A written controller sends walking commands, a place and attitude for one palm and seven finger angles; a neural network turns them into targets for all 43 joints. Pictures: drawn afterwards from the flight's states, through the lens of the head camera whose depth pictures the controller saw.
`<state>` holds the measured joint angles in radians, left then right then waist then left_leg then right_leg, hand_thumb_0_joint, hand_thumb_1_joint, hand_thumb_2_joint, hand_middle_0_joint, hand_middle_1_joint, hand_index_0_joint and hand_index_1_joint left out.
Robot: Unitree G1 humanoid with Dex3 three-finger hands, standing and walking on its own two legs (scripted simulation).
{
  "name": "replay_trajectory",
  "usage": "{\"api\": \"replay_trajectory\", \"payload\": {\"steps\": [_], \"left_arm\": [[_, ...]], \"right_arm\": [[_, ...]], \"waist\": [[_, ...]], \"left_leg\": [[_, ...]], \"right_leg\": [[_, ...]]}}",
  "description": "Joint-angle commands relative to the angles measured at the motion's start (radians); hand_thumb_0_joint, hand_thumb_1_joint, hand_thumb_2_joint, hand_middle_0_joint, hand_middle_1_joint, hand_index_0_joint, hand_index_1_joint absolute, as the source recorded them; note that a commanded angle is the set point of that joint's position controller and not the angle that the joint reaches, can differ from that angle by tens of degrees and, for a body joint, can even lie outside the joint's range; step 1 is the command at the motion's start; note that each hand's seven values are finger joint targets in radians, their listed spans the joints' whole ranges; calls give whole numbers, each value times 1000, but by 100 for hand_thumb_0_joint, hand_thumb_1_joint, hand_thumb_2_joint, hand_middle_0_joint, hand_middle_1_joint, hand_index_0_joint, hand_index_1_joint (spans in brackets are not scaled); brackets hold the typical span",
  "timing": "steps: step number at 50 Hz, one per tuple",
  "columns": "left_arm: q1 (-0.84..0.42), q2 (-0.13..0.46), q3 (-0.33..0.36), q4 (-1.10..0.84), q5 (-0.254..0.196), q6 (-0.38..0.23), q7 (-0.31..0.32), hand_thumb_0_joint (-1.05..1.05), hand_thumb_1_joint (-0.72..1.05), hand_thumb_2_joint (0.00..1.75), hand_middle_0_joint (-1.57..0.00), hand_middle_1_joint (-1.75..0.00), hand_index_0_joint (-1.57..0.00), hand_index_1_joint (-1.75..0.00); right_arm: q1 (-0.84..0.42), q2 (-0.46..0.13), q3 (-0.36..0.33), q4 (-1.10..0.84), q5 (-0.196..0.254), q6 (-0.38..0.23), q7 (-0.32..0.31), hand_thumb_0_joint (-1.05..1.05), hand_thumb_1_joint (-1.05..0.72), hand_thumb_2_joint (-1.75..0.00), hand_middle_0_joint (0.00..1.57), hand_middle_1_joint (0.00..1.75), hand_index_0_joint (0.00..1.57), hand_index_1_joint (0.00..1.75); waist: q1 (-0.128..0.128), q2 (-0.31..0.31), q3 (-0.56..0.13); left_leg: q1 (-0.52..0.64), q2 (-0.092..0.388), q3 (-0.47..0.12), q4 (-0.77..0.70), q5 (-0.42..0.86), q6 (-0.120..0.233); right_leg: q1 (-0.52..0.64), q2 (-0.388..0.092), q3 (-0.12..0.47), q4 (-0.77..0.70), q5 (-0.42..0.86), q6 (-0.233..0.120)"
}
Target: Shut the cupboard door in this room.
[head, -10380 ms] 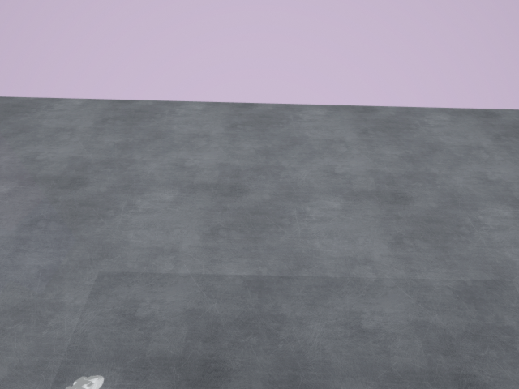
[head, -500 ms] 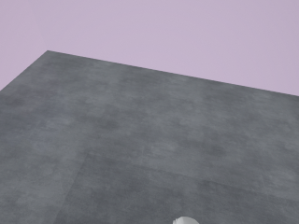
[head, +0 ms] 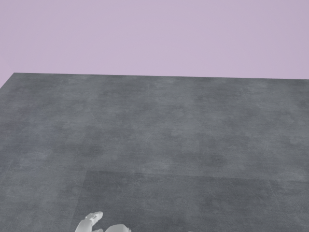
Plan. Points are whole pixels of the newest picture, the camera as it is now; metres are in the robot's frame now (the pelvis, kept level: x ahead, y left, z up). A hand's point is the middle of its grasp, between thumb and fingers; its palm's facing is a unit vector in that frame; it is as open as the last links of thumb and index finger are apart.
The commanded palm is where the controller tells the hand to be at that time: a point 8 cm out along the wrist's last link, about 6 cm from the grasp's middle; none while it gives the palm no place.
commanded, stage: walk to a spot facing it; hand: left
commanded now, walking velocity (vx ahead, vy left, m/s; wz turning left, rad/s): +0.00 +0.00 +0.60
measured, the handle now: out of the picture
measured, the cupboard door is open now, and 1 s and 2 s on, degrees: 57 57 57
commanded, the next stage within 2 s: none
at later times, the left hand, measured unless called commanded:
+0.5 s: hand out of the picture +0.04 +0.27 -0.17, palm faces +0.32 -0.91 -0.25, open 7.4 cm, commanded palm none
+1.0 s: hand out of the picture -0.02 +0.16 -0.15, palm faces +0.58 -0.77 -0.25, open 7.4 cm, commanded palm none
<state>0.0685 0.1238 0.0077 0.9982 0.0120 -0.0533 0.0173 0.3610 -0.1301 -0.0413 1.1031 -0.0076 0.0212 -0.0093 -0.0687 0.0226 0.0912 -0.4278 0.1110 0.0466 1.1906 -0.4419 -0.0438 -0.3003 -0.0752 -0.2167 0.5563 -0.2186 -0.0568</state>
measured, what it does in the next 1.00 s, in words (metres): steps on the spot, turning left: left foot, then right foot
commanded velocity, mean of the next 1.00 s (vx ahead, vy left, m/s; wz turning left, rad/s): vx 0.00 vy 0.00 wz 0.60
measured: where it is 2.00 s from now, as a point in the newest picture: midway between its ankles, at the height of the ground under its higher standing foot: outside the picture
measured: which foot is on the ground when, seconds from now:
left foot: up 0.00-0.26, down 0.28-0.72, up 0.74-1.00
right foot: down 0.00-0.28, up 0.30-0.70, down 0.72-1.00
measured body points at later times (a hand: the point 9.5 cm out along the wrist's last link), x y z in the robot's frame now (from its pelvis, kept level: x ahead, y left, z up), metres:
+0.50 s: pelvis +0.03 +0.04 +0.00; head +0.07 +0.07 +0.45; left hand +0.03 +0.32 -0.15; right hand +0.17 -0.19 -0.13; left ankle +0.05 +0.14 -0.73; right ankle +0.05 -0.12 -0.65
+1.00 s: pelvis +0.04 -0.03 +0.01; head +0.08 -0.03 +0.46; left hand -0.05 +0.20 -0.13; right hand +0.26 -0.21 -0.14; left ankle -0.07 +0.08 -0.66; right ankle +0.08 -0.12 -0.73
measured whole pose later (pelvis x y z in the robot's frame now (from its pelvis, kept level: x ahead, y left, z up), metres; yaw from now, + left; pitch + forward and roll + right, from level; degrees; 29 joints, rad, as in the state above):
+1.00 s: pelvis +0.04 -0.03 +0.01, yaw +37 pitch +0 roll +2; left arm 0.21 0.17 0.02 0.90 0.02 0.01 0.02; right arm 0.17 -0.28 -0.09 0.94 -0.02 0.09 0.04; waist -0.02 0.01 0.09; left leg -0.47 0.04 0.01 1.05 -0.40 -0.08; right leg -0.20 -0.12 -0.21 0.51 -0.30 -0.01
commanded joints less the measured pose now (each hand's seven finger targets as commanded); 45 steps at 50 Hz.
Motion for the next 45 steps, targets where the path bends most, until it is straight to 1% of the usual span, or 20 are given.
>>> {"api": "replay_trajectory", "payload": {"steps": [1, 5, 10, 11, 12, 13, 14, 15, 16, 19, 24, 29, 32, 34, 35, 36, 37, 39, 41, 45], "left_arm": [[21, 163, 47, -53, 3, 13, 20, 0, 90, 90, -20, -30, -20, -30], [14, 179, 70, -88, 11, 29, 21, 0, 90, 90, -20, -30, -20, -30], [37, 240, 94, -105, 17, 49, 20, 0, 90, 90, -20, -30, -20, -30], [54, 233, 95, -106, 16, 54, 18, 0, 90, 90, -20, -30, -20, -30], [56, 235, 96, -113, 9, 61, 15, 0, 90, 90, -20, -30, -20, -30], [80, 198, 93, -134, 1, 72, 7, 0, 90, 90, -20, -30, -20, -30], [49, 145, 79, -190, -2, 74, 0, 0, 90, 90, -20, -30, -20, -30], [-1, 165, 72, -206, 12, 85, 4, 0, 90, 90, -20, -30, -20, -30], [-15, 156, 76, -206, 10, 82, 3, 0, 90, 90, -20, -30, -20, -30], [68, 185, 85, -157, 8, 74, -11, 0, 90, 90, -20, -30, -20, -30], [78, 191, 79, -155, -1, 79, -3, 0, 90, 90, -20, -30, -20, -30], [53, 188, 72, -176, -6, 77, 3, 0, 90, 90, -20, -30, -20, -30], [107, 188, 69, -167, -12, 74, 7, 0, 90, 90, -20, -30, -20, -30], [195, 205, 75, -147, -13, 69, 9, 0, 90, 90, -20, -30, -20, -30], [256, 240, 85, -138, -6, 63, 12, 0, 90, 90, -20, -30, -20, -30], [270, 341, 103, -154, 16, 52, 21, 0, 90, 90, -20, -30, -20, -30], [193, 371, 93, -182, 10, 60, 23, 0, 90, 90, -20, -30, -20, -30], [81, 300, 85, -208, 5, 50, 22, 0, 90, 90, -20, -30, -20, -30], [23, 240, 66, -215, 8, 44, 20, 0, 90, 90, -20, -30, -20, -30], [149, 251, 68, -179, 9, 38, 20, 0, 90, 90, -20, -30, -20, -30]], "right_arm": [[112, -47, -19, -52, -9, 26, 8, 0, -90, -90, 20, 30, 20, 30], [1, -76, -32, -123, -16, 30, 23, 0, -90, -90, 20, 30, 20, 30], [-90, -113, -42, -204, -13, 16, 34, 0, -90, -90, 20, 30, 20, 30], [-87, -126, -45, -214, -15, 12, 34, 0, -90, -90, 20, 30, 20, 30], [-42, -154, -51, -209, -18, 7, 34, 0, -90, -90, 20, 30, 20, 30], [-14, -226, -65, -213, -23, -3, 34, 0, -90, -90, 20, 30, 20, 30], [29, -327, -84, -227, -26, -10, 25, 0, -90, -90, 20, 30, 20, 30], [47, -342, -85, -202, -25, -11, 9, 0, -90, -90, 20, 30, 20, 30], [0, -330, -81, -212, -20, -12, 1, 0, -90, -90, 20, 30, 20, 30], [-147, -273, -58, -265, -17, -24, 0, 0, -90, -90, 20, 30, 20, 30], [-123, -286, -66, -253, -14, -20, 3, 0, -90, -90, 20, 30, 20, 30], [-114, -308, -78, -242, -17, -3, 9, 0, -90, -90, 20, 30, 20, 30], [-160, -312, -86, -258, -19, 10, 14, 0, -90, -90, 20, 30, 20, 30], [-208, -303, -88, -277, -15, 18, 18, 0, -90, -90, 20, 30, 20, 30], [-228, -274, -87, -291, -9, 22, 21, 0, -90, -90, 20, 30, 20, 30], [-221, -200, -78, -312, 0, 25, 28, 0, -90, -90, 20, 30, 20, 30], [-252, -218, -80, -327, -12, 23, 28, 0, -90, -90, 20, 30, 20, 30], [-229, -233, -89, -280, -20, 44, 37, 0, -90, -90, 20, 30, 20, 30], [-163, -212, -82, -242, -19, 47, 46, 0, -90, -90, 20, 30, 20, 30], [-220, -202, -68, -248, -14, 45, 44, 0, -90, -90, 20, 30, 20, 30]], "waist": [[-1, -176, -76], [20, -189, -38], [48, -155, -63], [49, -106, -77], [21, -24, -104], [15, 195, -104], [-18, 411, -83], [-37, 328, -135], [-6, 293, -159], [53, 135, -185], [34, 74, -198], [14, 126, -182], [34, 148, -178], [80, 119, -168], [113, 39, -166], [124, -249, -146], [111, -291, -79], [53, -221, -5], [7, -185, -1], [71, -191, -76]], "left_leg": [[7, 26, 2, -35, 94, -22], [-31, 34, 33, -164, 98, -24], [18, 20, 69, -398, 76, -6], [60, 4, 77, -487, 119, -1], [152, -9, 80, -603, 221, 5], [212, 97, -137, -754, 382, 66], [265, 314, -461, -876, 657, 197], [264, 335, -515, -891, 595, 235], [272, 293, -485, -873, 515, 219], [263, 155, -271, -845, 479, 174], [315, 146, -283, -852, 526, 209], [317, 132, -366, -839, 517, 222], [218, 107, -398, -825, 482, 208], [75, 52, -389, -796, 360, 161], [-51, -13, -344, -715, 216, 107], [-250, -158, -173, -459, 2, 18], [-232, -161, -113, -229, -101, 5], [-178, -107, -134, -4, 2, 9], [-175, -89, -93, 60, 98, -13], [-176, -77, -48, -31, 79, -43]], "right_leg": [[-47, -277, 71, -297, 248, -47], [-24, -297, 35, -289, 93, -53], [59, -342, 31, -158, 83, -46], [69, -326, 18, -90, 86, -28], [39, -298, -11, 24, 44, 4], [-91, -190, -45, 217, -132, 71], [-295, -58, -16, 457, -480, 141], [-314, -40, 126, 618, -450, 131], [-362, -41, 182, 679, -368, 131], [-306, -40, 201, 663, -165, 141], [-252, -21, 209, 510, -186, 154], [-195, 15, 209, 341, -250, 147], [-55, 42, 194, 179, -238, 133], [125, 56, 170, -24, -108, 121], [254, -6, 215, -189, -71, 101], [326, -281, 531, -354, -218, 2], [128, -431, 595, -383, -195, -76], [-37, -327, 468, -365, -170, -50], [1, -237, 277, -290, 45, -22], [193, -249, 198, -219, 292, -45]]}}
